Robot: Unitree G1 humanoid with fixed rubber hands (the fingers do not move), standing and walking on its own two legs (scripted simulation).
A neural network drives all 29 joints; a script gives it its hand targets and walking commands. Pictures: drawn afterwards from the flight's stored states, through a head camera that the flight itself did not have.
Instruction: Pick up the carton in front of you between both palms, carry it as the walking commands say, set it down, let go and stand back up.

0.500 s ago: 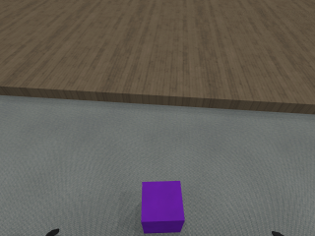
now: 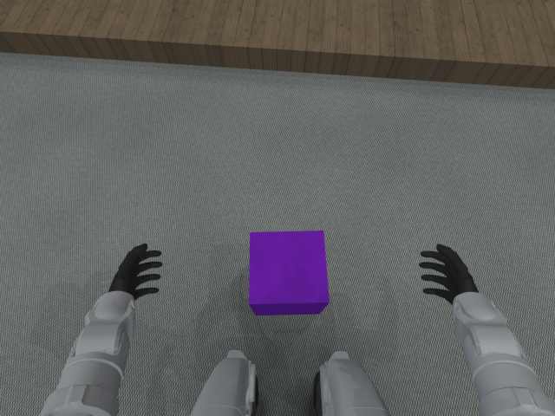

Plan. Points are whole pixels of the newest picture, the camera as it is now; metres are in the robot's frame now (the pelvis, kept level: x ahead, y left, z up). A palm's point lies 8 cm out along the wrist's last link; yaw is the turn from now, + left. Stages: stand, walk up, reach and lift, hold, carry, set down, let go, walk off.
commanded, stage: reach and lift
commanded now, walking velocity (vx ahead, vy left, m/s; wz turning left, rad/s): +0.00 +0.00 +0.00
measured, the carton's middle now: (287, 276) +0.43 +0.00 -0.59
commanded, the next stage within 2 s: none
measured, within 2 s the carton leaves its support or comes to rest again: neither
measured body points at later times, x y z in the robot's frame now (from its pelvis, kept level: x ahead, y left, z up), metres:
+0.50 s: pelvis -0.07 +0.00 -0.07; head +0.22 +0.00 +0.26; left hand +0.45 +0.19 -0.17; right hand +0.46 -0.19 -0.17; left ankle +0.02 +0.12 -0.68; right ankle +0.02 -0.12 -0.68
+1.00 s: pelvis -0.07 +0.00 -0.25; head +0.27 +0.00 +0.04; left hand +0.43 +0.20 -0.41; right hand +0.44 -0.20 -0.41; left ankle +0.02 +0.12 -0.68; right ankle +0.02 -0.12 -0.68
